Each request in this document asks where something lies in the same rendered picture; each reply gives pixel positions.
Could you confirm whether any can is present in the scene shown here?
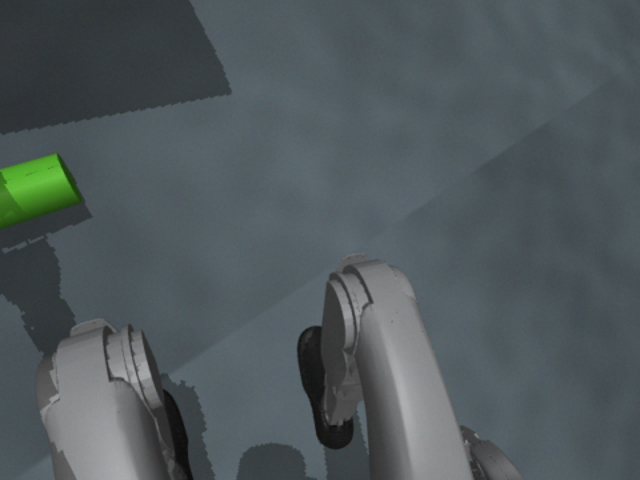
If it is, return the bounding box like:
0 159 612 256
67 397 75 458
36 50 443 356
0 153 82 229

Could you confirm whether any left robot foot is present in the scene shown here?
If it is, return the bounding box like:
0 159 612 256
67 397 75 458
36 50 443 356
163 389 194 480

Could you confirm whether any right robot hand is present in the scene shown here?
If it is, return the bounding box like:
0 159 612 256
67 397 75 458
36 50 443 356
460 425 525 480

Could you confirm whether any right robot foot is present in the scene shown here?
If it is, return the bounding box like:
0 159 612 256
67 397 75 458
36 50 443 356
297 326 354 449

